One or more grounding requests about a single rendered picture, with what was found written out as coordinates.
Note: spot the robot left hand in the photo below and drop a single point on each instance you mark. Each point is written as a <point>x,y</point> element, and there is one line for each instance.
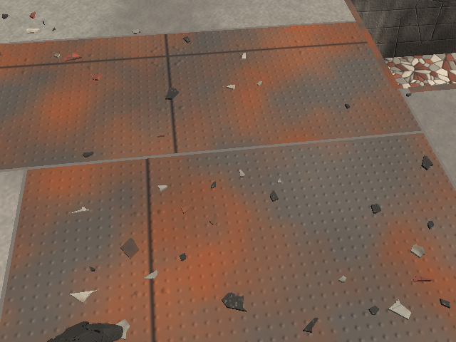
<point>95,332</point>

